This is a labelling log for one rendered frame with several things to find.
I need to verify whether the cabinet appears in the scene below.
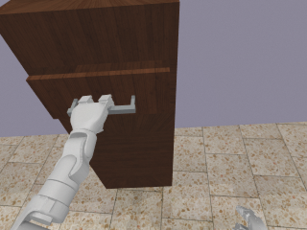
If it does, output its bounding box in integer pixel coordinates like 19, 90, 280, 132
0, 0, 180, 189

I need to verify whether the right robot hand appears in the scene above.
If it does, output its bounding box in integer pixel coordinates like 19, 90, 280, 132
232, 205, 268, 230

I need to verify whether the left robot upper arm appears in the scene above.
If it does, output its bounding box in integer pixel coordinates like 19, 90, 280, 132
16, 220, 51, 230

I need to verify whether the drawer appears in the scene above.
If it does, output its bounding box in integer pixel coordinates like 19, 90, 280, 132
26, 59, 170, 120

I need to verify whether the handle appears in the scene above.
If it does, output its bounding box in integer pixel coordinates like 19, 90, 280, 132
67, 95, 136, 117

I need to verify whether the left robot forearm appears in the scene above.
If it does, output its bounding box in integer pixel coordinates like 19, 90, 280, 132
10, 128, 97, 230

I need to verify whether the left robot hand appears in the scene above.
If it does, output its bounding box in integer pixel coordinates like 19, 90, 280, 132
70, 94, 115, 135

